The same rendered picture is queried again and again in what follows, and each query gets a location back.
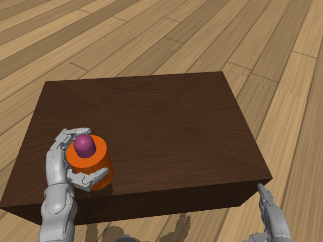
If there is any left robot arm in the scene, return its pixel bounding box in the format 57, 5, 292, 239
36, 183, 78, 242

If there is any right robot hand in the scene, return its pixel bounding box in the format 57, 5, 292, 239
242, 183, 292, 242

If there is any bottle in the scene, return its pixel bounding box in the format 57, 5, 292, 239
66, 134, 114, 191

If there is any left robot hand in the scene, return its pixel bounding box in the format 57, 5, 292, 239
45, 128, 109, 192

